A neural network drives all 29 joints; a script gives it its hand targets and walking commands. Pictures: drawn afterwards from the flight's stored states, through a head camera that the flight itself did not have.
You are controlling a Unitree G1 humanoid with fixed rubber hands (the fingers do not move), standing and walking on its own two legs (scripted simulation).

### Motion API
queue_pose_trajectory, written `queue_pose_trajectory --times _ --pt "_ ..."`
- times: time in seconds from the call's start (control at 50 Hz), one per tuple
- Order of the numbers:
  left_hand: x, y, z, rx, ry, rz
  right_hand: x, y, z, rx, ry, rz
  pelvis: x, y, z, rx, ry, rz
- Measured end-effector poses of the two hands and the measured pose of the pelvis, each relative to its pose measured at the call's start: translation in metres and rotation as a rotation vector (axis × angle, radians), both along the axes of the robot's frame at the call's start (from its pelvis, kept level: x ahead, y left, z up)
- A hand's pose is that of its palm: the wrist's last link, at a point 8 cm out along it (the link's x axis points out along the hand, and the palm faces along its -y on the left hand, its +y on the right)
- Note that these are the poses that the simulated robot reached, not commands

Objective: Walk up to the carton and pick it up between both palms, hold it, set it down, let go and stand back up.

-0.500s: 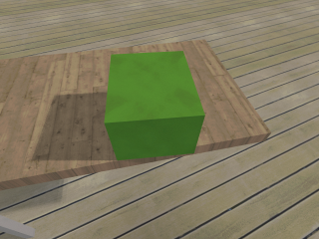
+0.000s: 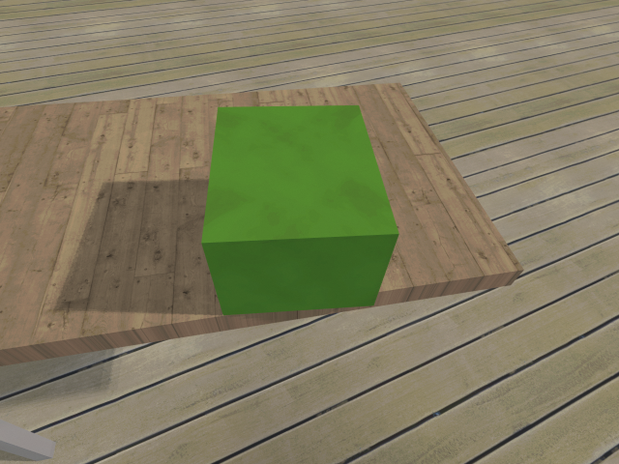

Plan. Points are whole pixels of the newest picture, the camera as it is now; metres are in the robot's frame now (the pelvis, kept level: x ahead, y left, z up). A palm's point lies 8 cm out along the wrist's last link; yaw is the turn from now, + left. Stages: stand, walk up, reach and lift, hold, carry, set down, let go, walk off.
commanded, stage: walk up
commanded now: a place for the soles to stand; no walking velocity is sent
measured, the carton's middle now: (294, 204) +0.46 +0.02 +0.05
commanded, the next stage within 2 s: reach and lift in 1.04 s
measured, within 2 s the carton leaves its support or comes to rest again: neither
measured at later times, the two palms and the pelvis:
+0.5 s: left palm out of the picture +0.00 +0.24 -0.13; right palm out of the picture +0.00 -0.29 -0.13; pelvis -0.01 -0.02 +0.00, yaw +0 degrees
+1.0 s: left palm out of the picture +0.01 +0.25 -0.14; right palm out of the picture +0.03 -0.28 -0.13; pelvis +0.00 -0.02 +0.00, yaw +1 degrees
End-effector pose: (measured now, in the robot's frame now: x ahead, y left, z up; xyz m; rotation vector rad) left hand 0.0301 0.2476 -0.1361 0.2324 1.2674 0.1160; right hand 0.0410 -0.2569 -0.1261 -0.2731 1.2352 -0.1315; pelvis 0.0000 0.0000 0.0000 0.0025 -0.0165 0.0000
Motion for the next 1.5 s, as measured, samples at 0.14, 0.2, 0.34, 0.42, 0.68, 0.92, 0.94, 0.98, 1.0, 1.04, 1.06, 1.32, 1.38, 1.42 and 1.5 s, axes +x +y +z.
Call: queue_pose_trajectory --times 0.14,0.2,0.34,0.42,0.68,0.92,0.94,0.98,1.0,1.04,1.06,1.32,1.38,1.42,1.5 --pt "-0.017 0.006 0.002 0.011 0.037 0.001 -0.008 0.005 -0.002 0.009 0.021 -0.002 -0.005 0.003 0.001 0.0 0.0 -0.002" --pt "-0.023 0.007 0.002 0.012 0.051 0.0 -0.014 0.006 -0.003 0.009 0.038 -0.003 -0.006 0.004 0.001 0.0 0.0 -0.003" --pt "-0.03 0.012 -0.001 0.037 0.089 -0.02 -0.034 -0.01 -0.002 -0.027 0.071 -0.021 -0.008 -0.004 -0.001 0.016 0.003 -0.004" --pt "-0.03 0.004 0.003 0.045 0.087 -0.016 -0.043 -0.026 -0.002 -0.036 0.106 -0.025 -0.008 -0.013 0.0 0.008 0.006 0.0" --pt "-0.017 -0.012 0.005 0.033 0.053 0.019 -0.017 -0.024 -0.008 -0.011 0.068 0.022 0.0 -0.022 -0.001 -0.001 0.0 0.016" --pt "-0.014 -0.004 -0.001 0.03 0.054 0.017 -0.007 -0.022 -0.004 -0.035 0.051 0.027 0.002 -0.017 -0.003 -0.001 0.0 0.021" --pt "-0.015 -0.003 0.0 0.032 0.055 0.016 -0.008 -0.023 -0.004 -0.037 0.053 0.027 0.002 -0.016 -0.003 -0.001 0.0 0.022" --pt "-0.016 -0.001 0.0 0.036 0.058 0.014 -0.011 -0.024 -0.004 -0.038 0.059 0.026 0.001 -0.016 -0.003 -0.001 0.0 0.023" --pt "-0.016 0.0 0.0 0.038 0.059 0.014 -0.012 -0.024 -0.004 -0.039 0.062 0.024 0.001 -0.016 -0.003 -0.001 0.0 0.024" --pt "-0.018 0.001 0.001 0.041 0.06 0.014 -0.014 -0.024 -0.004 -0.039 0.068 0.025 0.0 -0.016 -0.003 -0.003 -0.001 0.025" --pt "-0.019 0.001 0.002 0.042 0.061 0.014 -0.015 -0.025 -0.004 -0.038 0.071 0.025 -0.001 -0.016 -0.003 -0.003 -0.001 0.025" --pt "0.141 -0.001 0.029 0.047 -0.137 -0.031 0.127 -0.007 0.015 0.047 -0.334 0.067 -0.041 -0.017 -0.028 -0.003 0.019 0.036" --pt "0.132 -0.011 0.046 0.019 -0.164 -0.033 0.12 -0.007 0.034 0.058 -0.365 0.047 -0.036 -0.016 -0.017 -0.002 -0.019 0.028" --pt "0.113 -0.014 0.05 0.008 -0.151 -0.017 0.107 -0.012 0.041 0.047 -0.353 0.037 -0.033 -0.015 -0.011 -0.001 -0.038 0.025" --pt "0.072 -0.012 0.044 0.004 -0.101 0.023 0.079 -0.021 0.045 0.017 -0.306 0.037 -0.036 -0.015 -0.004 -0.001 -0.056 0.022"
